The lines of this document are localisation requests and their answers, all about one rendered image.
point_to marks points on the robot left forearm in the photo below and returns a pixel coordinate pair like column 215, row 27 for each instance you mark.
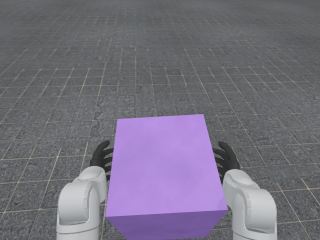
column 78, row 210

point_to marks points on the carton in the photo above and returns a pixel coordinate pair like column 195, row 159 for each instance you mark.
column 164, row 181

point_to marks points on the robot right forearm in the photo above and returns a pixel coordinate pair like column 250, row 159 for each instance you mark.
column 254, row 211

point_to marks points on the right robot hand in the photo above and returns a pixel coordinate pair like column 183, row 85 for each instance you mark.
column 229, row 162

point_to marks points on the left robot hand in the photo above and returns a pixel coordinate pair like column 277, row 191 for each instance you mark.
column 98, row 157

